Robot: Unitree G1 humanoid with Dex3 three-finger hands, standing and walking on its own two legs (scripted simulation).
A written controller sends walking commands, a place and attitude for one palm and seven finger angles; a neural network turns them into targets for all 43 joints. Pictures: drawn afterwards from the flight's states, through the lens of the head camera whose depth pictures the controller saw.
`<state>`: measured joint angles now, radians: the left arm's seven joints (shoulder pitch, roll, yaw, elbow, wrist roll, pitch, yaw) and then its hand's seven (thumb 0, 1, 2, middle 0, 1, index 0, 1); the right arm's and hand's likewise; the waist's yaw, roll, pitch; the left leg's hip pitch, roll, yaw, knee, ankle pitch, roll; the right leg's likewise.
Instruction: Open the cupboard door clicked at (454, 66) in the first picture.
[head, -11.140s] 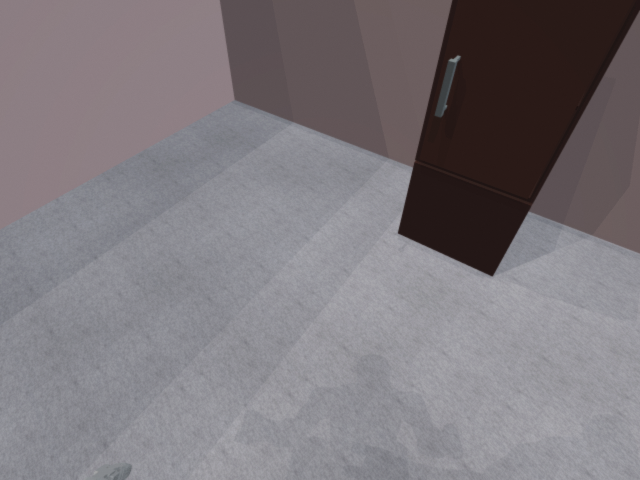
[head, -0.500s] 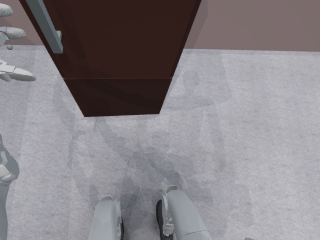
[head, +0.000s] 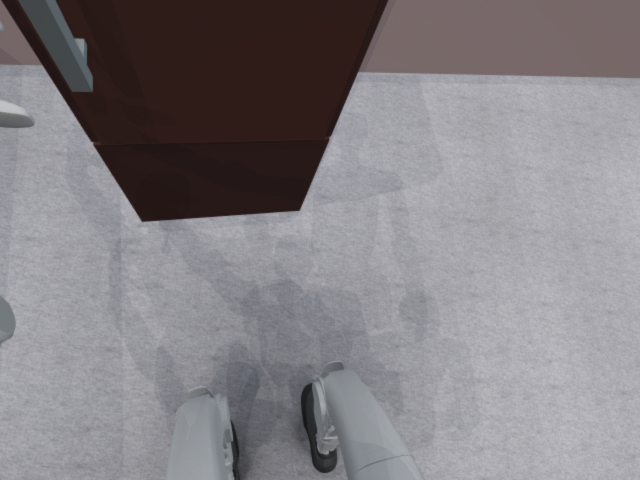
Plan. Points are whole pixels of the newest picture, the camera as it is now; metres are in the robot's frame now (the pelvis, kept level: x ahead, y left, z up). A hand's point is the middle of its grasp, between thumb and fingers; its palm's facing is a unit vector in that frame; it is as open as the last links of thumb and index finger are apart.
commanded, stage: move the hooked fingers beside the handle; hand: left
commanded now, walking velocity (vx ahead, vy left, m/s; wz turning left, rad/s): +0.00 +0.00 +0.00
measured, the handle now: (50, 5) +0.61 +0.21 +0.07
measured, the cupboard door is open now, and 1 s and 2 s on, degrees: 0 0 0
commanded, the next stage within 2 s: slide the fingers in behind the handle in 0.78 s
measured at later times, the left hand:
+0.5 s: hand out of the picture +0.55 +0.26 +0.06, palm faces +0.03 -1.00 -0.04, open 14.0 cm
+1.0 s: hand out of the picture +0.55 +0.26 +0.07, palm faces +0.02 -1.00 -0.03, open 14.0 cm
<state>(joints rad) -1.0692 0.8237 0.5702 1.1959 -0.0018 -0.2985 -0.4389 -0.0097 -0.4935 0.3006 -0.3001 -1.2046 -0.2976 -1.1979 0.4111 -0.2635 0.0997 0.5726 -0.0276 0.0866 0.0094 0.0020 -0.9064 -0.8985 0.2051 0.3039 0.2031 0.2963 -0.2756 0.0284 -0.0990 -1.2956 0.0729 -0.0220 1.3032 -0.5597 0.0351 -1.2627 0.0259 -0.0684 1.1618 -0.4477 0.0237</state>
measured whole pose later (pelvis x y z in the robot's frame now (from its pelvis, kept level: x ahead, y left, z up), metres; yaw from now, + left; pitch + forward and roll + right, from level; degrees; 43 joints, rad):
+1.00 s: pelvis +0.00 -0.01 +0.00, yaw +0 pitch +31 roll -7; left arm -1.09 0.82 0.52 1.23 -0.01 -0.32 -0.43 -0.01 -0.49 0.30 -0.30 -1.20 -0.30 -1.20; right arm 0.38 -0.28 0.09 0.57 -0.02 0.08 0.01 0.00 -0.91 -0.90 0.20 0.30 0.20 0.30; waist -0.27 0.02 -0.10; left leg -1.30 0.08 -0.04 1.32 -0.56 0.02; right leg -1.26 0.03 -0.08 1.18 -0.46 0.01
